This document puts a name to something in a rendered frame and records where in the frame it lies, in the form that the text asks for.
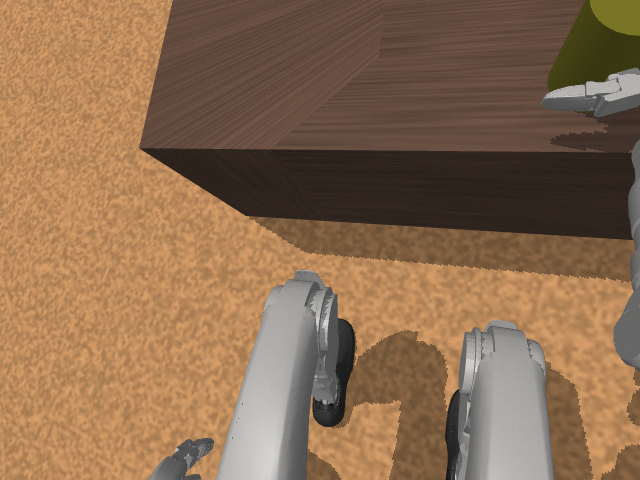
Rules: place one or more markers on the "left robot foot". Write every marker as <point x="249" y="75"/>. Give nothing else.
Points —
<point x="330" y="415"/>

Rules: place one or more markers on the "right robot arm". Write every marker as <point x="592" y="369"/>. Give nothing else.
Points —
<point x="626" y="332"/>

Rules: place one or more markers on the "left robot hand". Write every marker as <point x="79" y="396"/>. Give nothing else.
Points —
<point x="185" y="456"/>

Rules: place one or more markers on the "right robot foot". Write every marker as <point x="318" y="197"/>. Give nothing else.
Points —
<point x="451" y="435"/>

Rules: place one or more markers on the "can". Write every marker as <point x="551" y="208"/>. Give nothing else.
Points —
<point x="604" y="39"/>

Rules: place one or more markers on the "right robot hand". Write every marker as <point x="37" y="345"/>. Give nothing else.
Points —
<point x="619" y="92"/>

